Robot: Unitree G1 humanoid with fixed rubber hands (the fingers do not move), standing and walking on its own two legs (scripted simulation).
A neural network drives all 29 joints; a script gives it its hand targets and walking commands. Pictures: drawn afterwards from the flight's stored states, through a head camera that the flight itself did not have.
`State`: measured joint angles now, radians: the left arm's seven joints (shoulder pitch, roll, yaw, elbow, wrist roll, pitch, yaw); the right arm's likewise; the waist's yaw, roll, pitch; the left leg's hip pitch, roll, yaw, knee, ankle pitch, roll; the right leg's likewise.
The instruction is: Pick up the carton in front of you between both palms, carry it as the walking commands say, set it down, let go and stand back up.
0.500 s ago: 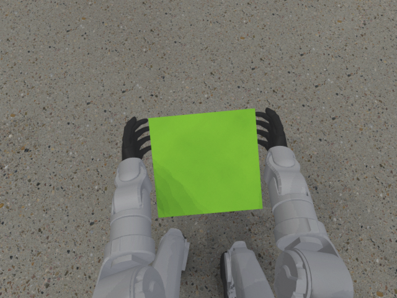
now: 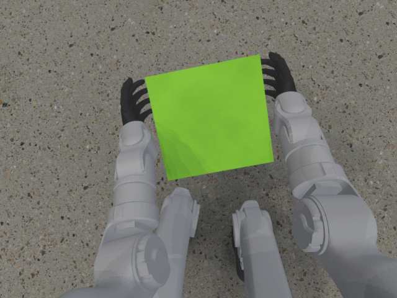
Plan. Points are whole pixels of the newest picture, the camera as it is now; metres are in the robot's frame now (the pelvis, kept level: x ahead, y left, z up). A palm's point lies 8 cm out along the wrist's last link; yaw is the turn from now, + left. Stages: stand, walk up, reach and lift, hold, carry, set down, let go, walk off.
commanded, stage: set down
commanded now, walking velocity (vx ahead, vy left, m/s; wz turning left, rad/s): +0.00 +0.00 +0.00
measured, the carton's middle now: (208, 116) +0.48 +0.05 -0.20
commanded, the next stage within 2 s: none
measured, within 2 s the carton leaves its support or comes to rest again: rests again in 1.42 s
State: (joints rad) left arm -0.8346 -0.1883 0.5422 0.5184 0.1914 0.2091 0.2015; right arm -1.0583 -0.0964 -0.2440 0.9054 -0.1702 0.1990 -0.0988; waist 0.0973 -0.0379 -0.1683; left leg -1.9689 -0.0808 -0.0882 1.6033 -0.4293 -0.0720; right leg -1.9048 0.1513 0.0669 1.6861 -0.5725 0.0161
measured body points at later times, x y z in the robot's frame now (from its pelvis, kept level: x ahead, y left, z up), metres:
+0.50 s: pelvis -0.02 -0.01 -0.10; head +0.32 -0.02 +0.19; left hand +0.44 +0.20 -0.25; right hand +0.55 -0.08 -0.26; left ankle +0.11 +0.13 -0.49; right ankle +0.07 -0.11 -0.49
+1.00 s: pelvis -0.02 -0.02 -0.13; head +0.34 -0.04 +0.15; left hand +0.45 +0.21 -0.28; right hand +0.57 -0.07 -0.29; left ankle +0.11 +0.13 -0.49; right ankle +0.07 -0.11 -0.49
